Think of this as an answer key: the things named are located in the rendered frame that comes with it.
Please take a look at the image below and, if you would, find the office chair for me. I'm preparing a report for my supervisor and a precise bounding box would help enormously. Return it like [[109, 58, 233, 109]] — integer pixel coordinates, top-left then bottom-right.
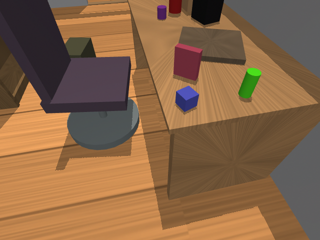
[[0, 0, 140, 150]]

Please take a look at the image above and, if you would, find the bookshelf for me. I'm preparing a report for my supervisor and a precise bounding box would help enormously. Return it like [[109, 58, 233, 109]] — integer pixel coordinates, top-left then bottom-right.
[[0, 36, 29, 110]]

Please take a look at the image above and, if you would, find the desk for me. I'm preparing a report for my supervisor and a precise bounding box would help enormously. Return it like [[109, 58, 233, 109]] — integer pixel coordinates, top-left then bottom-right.
[[127, 0, 320, 200]]

